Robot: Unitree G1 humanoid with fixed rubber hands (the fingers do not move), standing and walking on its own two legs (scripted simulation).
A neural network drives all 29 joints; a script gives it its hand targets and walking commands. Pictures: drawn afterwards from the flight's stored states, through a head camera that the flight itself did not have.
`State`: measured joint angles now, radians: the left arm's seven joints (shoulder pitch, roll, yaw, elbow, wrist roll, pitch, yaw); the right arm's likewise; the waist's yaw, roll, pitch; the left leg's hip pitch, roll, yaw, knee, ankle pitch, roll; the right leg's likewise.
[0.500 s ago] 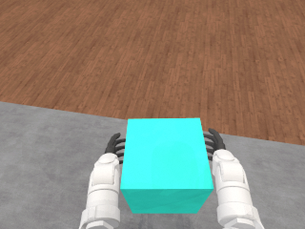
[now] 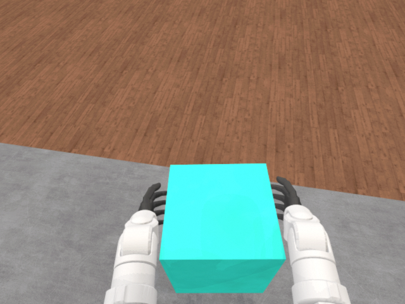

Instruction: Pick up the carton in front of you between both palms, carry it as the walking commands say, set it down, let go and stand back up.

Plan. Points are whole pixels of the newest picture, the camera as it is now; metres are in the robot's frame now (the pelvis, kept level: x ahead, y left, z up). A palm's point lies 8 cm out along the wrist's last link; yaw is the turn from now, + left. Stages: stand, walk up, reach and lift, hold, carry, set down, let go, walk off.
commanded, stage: reach and lift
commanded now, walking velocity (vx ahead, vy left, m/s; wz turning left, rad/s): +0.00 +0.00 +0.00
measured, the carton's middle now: (218, 231) +0.30 +0.00 -0.05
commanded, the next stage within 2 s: hold in 0.14 s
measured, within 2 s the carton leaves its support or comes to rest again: neither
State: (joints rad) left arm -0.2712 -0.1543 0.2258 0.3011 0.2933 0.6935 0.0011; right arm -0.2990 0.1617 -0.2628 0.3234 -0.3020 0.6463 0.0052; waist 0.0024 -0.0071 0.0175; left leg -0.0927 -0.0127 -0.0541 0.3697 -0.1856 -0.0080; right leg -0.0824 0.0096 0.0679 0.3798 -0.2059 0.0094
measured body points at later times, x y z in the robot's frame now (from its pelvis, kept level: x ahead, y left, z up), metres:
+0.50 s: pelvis -0.01 +0.00 +0.00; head -0.06 +0.00 +0.45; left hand +0.28 +0.15 +0.04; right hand +0.29 -0.15 +0.05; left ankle +0.02 +0.13 -0.75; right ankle +0.01 -0.13 -0.75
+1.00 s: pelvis -0.01 +0.00 +0.00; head -0.05 +0.00 +0.45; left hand +0.29 +0.15 +0.04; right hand +0.30 -0.15 +0.05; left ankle +0.02 +0.13 -0.75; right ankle +0.01 -0.13 -0.75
